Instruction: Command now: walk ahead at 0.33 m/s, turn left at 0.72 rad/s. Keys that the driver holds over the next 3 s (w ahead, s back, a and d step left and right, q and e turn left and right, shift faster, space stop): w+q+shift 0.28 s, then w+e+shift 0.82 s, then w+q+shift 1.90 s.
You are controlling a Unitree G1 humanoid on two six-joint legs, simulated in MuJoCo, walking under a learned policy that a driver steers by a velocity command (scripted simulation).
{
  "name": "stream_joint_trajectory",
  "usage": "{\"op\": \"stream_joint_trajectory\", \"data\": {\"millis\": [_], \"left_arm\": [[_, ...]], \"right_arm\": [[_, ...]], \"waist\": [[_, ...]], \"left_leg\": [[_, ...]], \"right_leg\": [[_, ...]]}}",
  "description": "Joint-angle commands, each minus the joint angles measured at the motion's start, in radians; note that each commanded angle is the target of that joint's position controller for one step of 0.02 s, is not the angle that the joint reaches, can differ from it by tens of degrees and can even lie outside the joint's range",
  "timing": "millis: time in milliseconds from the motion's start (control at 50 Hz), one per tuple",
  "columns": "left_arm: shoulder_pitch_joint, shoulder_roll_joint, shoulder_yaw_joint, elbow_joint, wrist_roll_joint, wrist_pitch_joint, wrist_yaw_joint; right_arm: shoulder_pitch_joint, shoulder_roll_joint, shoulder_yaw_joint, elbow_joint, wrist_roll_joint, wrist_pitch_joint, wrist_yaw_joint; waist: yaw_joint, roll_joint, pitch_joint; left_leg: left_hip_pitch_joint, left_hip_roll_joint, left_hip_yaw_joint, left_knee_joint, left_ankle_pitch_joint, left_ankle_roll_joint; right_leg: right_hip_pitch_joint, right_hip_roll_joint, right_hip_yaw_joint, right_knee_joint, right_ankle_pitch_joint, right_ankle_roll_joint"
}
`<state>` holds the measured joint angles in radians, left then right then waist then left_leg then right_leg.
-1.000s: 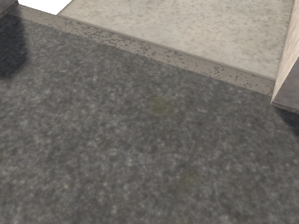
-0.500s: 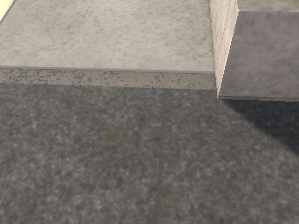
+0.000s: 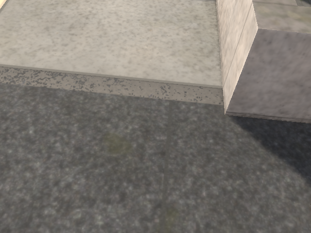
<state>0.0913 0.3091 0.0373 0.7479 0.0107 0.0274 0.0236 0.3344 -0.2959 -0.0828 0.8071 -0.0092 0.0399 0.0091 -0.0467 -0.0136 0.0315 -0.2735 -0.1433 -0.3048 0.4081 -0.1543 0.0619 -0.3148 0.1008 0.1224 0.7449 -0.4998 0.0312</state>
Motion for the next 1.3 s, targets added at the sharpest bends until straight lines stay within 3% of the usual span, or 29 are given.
{"op": "stream_joint_trajectory", "data": {"millis": [20, 60, 80, 100, 120, 140, 200, 340, 420, 480, 500, 520, 540, 560, 600, 660, 700, 780, 840, 900, 960, 980, 1000, 1020, 1040, 1080, 1140, 1220, 1300], "left_arm": [[0.02, 0.068, 0.01, -0.07, -0.011, -0.036, 0.003], [0.268, 0.131, 0.031, 0.002, -0.006, -0.05, 0.036], [0.222, 0.201, 0.048, -0.007, -0.014, -0.059, 0.049], [0.104, 0.256, 0.05, -0.072, 0.013, -0.061, 0.05], [0.055, 0.219, 0.049, -0.065, 0.032, -0.068, 0.042], [0.036, 0.149, 0.03, -0.068, 0.028, -0.08, 0.031], [0.128, 0.133, 0.02, -0.04, 0.022, -0.112, 0.012], [0.359, 0.093, 0.011, 0.059, 0.036, -0.153, -0.029], [0.393, 0.111, 0.006, 0.119, 0.01, -0.145, -0.026], [0.401, 0.201, 0.02, 0.167, 0.016, -0.134, -0.02], [0.354, 0.228, 0.028, 0.166, 0.004, -0.13, -0.018], [0.33, 0.171, 0.014, 0.131, 0.001, -0.138, -0.024], [0.403, -0.011, -0.019, 0.071, -0.025, -0.145, -0.043], [0.286, 0.104, 0.014, 0.067, -0.028, -0.146, -0.042], [0.253, 0.059, 0.013, 0.057, -0.027, -0.13, -0.052], [0.319, -0.006, 0.013, 0.099, 0.0, -0.073, -0.069], [0.243, -0.032, 0.013, 0.066, 0.004, -0.049, -0.081], [0.09, -0.037, 0.004, 0.004, -0.007, -0.041, -0.095], [-0.021, -0.026, -0.01, -0.057, 0.008, -0.048, -0.113], [0.039, 0.02, -0.003, -0.044, -0.006, -0.047, -0.112], [0.541, 0.16, 0.063, 0.095, -0.008, -0.035, -0.073], [0.524, 0.185, 0.087, 0.109, -0.019, -0.036, -0.048], [0.407, 0.243, 0.095, 0.095, -0.013, -0.027, -0.043], [0.359, 0.29, 0.103, 0.05, 0.003, -0.025, -0.043], [0.347, 0.231, 0.098, 0.033, 0.011, -0.03, -0.037], [0.288, 0.158, 0.077, 0.048, 0.007, -0.053, -0.031], [0.241, 0.106, 0.052, 0.039, -0.002, -0.107, -0.021], [0.343, 0.094, 0.051, 0.075, -0.015, -0.151, -0.043], [0.414, 0.107, 0.045, 0.119, -0.007, -0.169, -0.039]], "right_arm": [[-0.108, -0.172, -0.056, -0.091, -0.013, 0.003, 0.015], [-0.248, -0.141, -0.057, -0.141, -0.015, -0.001, 0.011], [-0.11, -0.054, -0.041, -0.113, 0.009, -0.009, 0.0], [-0.136, -0.053, -0.024, -0.165, 0.007, -0.026, -0.004], [-0.221, -0.116, -0.029, -0.191, -0.003, -0.033, 0.011], [-0.226, -0.134, -0.035, -0.187, -0.009, -0.036, 0.031], [-0.165, -0.117, -0.028, -0.162, -0.027, -0.024, 0.071], [-0.369, -0.071, 0.011, -0.242, -0.033, -0.036, 0.087], [-0.493, -0.045, 0.044, -0.291, -0.04, -0.058, 0.1], [-0.284, -0.077, 0.034, -0.245, -0.032, -0.071, 0.058], [-0.035, -0.122, 0.012, -0.176, -0.032, -0.083, 0.037], [0.153, -0.23, -0.023, -0.124, -0.054, -0.09, 0.011], [0.182, -0.32, -0.041, -0.119, -0.073, -0.105, 0.001], [0.172, -0.27, -0.031, -0.12, -0.059, -0.104, 0.001], [0.011, -0.154, -0.003, -0.089, -0.051, -0.112, 0.006], [-0.034, -0.054, 0.023, -0.062, -0.022, -0.128, 0.002], [-0.018, -0.032, 0.027, -0.029, -0.004, -0.146, 0.006], [-0.01, 0.005, 0.037, 0.007, -0.016, -0.168, 0.005], [0.022, -0.046, 0.032, 0.033, -0.011, -0.17, -0.016], [0.039, -0.146, 0.014, 0.028, -0.014, -0.154, -0.048], [-0.098, -0.224, -0.014, -0.026, -0.033, -0.104, -0.055], [-0.108, -0.156, -0.003, -0.016, -0.03, -0.097, -0.028], [-0.084, 0.004, 0.044, -0.085, -0.051, -0.117, -0.015], [-0.066, -0.011, 0.056, -0.193, -0.026, -0.146, -0.011], [-0.118, -0.076, 0.054, -0.19, -0.037, -0.171, -0.012], [-0.161, -0.09, 0.056, -0.181, -0.053, -0.168, -0.012], [-0.13, -0.052, 0.076, -0.17, -0.073, -0.104, -0.001], [-0.334, 0.009, 0.106, -0.232, -0.022, -0.104, 0.022], [-0.42, -0.019, 0.09, -0.234, -0.005, -0.114, 0.034]], "waist": [[0.068, 0.2, -0.044], [0.2, 0.144, -0.011], [0.129, -0.144, -0.087], [0.107, -0.158, -0.081], [0.081, -0.08, -0.017], [0.067, -0.05, 0.009], [0.072, -0.082, 0.031], [0.133, -0.059, 0.163], [0.126, -0.076, 0.172], [-0.008, -0.149, -0.014], [-0.147, -0.15, -0.135], [-0.222, -0.075, -0.279], [-0.118, 0.233, -0.459], [-0.161, 0.089, -0.407], [-0.037, 0.076, -0.108], [0.053, 0.132, -0.016], [0.07, 0.114, 0.057], [0.083, 0.107, 0.124], [0.094, 0.061, 0.165], [0.149, 0.095, 0.049], [0.391, 0.111, -0.193], [0.352, -0.037, -0.122], [0.182, -0.256, -0.035], [0.134, -0.235, -0.218], [0.138, -0.04, -0.135], [0.049, 0.116, 0.022], [-0.017, 0.15, 0.066], [0.106, 0.042, 0.102], [0.165, 0.006, 0.072]], "left_leg": [[-0.023, 0.148, -0.327, -0.186, -0.448, 0.081], [-0.362, -0.02, -0.136, -0.094, -0.398, -0.103], [-0.481, -0.07, 0.021, 0.31, -0.481, -0.089], [-0.606, -0.013, 0.106, 0.49, -0.359, -0.074], [-0.616, 0.117, 0.13, 0.582, -0.212, -0.066], [-0.612, 0.123, 0.136, 0.635, -0.146, -0.062], [-0.634, 0.151, 0.21, 0.798, -0.062, -0.065], [-0.692, 0.154, 0.201, 0.666, 0.045, -0.03], [-0.47, 0.173, 0.418, 0.34, 0.017, 0.02], [-0.058, 0.054, 0.435, 0.278, -0.177, 0.07], [0.257, 0.064, 0.381, 0.186, -0.108, 0.083], [0.591, 0.266, 0.162, 0.16, -0.304, 0.087], [0.811, 0.589, -0.317, 0.027, -0.687, 0.104], [0.624, 0.587, -0.418, -0.117, -0.701, 0.063], [0.342, 0.501, -0.107, -0.149, -0.386, 0.04], [0.155, 0.425, 0.153, -0.231, -0.241, 0.009], [0.134, 0.406, 0.284, -0.278, -0.122, -0.012], [0.11, 0.299, 0.533, -0.317, 0.197, -0.04], [0.177, 0.328, 0.614, -0.323, 0.541, -0.049], [0.322, 0.356, 0.633, -0.136, 1.184, -0.07], [0.208, 0.398, 0.557, 0.551, 1.224, -0.034], [0.02, 0.237, 0.555, 0.949, 0.386, -0.031], [-0.379, 0.088, 0.465, 1.302, -0.354, -0.059], [-0.584, 0.086, 0.251, 1.346, -0.335, -0.063], [-0.627, 0.145, 0.207, 1.244, -0.265, -0.053], [-0.527, 0.214, 0.204, 1.062, -0.191, -0.069], [-0.357, 0.298, 0.247, 0.802, -0.142, -0.12], [-0.296, 0.3, 0.357, 0.362, 0.243, -0.067], [-0.3, 0.211, 0.433, 0.143, 0.403, 0.028]], "right_leg": [[0.101, 0.035, -0.036, -0.22, 0.008, -0.025], [0.568, -0.01, -0.104, -0.581, 0.233, -0.065], [0.68, -0.278, 0.135, -0.556, 0.075, -0.073], [0.533, -0.531, 0.475, -0.616, -0.197, -0.163], [0.402, -0.535, 0.46, -0.605, -0.234, -0.21], [0.367, -0.46, 0.359, -0.606, -0.172, -0.191], [0.351, -0.344, 0.114, -0.622, 0.019, -0.148], [0.305, -0.32, -0.051, -0.69, 0.199, -0.16], [0.321, -0.339, -0.094, -0.76, 0.622, -0.202], [0.356, -0.365, -0.138, -0.392, 1.486, -0.191], [0.231, -0.343, -0.148, -0.132, 1.431, -0.173], [-0.037, -0.273, -0.161, 0.208, 1.011, -0.162], [-0.349, -0.117, -0.089, 0.562, 0.015, -0.155], [-0.371, -0.123, 0.014, 0.648, 0.102, -0.184], [-0.403, -0.206, -0.033, 0.585, 0.279, -0.171], [-0.337, -0.245, -0.062, 0.567, 0.288, -0.135], [-0.426, -0.255, -0.081, 0.569, 0.343, -0.127], [-0.459, -0.206, -0.173, 0.411, 0.531, -0.141], [-0.4, -0.186, -0.264, 0.157, 0.579, -0.18], [-0.179, -0.061, -0.363, 0.048, 0.552, -0.224], [0.352, -0.001, -0.249, -0.009, 0.317, -0.296], [0.433, -0.033, -0.152, -0.117, 0.268, -0.333], [0.504, -0.15, 0.16, -0.056, 0.486, -0.401], [0.642, -0.297, 0.603, -0.342, 0.165, -0.552], [0.559, -0.342, 0.715, -0.522, -0.04, -0.503], [0.266, -0.284, 0.578, -0.548, 0.067, -0.428], [-0.025, -0.174, 0.315, -0.587, 0.186, -0.377], [-0.001, -0.101, 0.071, -0.645, 0.568, -0.266], [0.309, -0.154, -0.041, -0.695, 0.889, -0.176]]}}
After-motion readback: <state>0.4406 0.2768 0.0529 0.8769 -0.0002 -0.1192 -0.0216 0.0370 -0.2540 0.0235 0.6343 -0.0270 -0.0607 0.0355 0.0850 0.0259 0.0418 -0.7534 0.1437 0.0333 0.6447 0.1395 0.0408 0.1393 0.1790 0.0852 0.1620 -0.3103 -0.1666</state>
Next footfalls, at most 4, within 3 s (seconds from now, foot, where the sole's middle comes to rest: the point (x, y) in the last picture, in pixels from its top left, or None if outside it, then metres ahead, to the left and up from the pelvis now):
0.08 right None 0.02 -0.11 -0.78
0.50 left None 0.32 0.25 -0.78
0.98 right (112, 165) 0.77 0.16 -0.78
1.44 left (115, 90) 1.26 0.17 -0.78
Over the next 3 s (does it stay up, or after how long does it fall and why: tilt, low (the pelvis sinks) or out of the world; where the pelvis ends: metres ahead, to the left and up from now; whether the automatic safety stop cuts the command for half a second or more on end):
stays up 2.34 0.60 -0.02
